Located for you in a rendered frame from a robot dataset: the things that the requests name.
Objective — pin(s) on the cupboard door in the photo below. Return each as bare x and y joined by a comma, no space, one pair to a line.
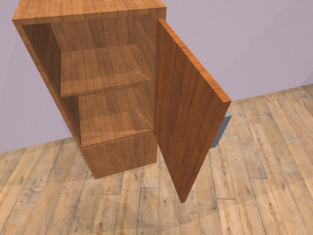
189,108

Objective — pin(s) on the handle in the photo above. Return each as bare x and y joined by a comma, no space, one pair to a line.
221,129

